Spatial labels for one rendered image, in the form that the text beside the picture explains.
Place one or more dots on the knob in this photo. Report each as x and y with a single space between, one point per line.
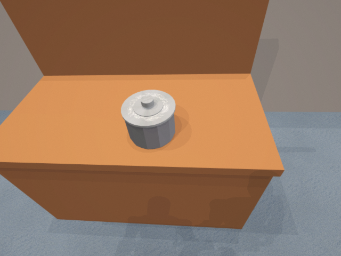
147 101

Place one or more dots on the lid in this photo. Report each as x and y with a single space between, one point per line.
136 115

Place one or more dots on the table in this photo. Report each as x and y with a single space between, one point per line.
67 146

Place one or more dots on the pot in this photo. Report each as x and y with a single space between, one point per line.
152 137

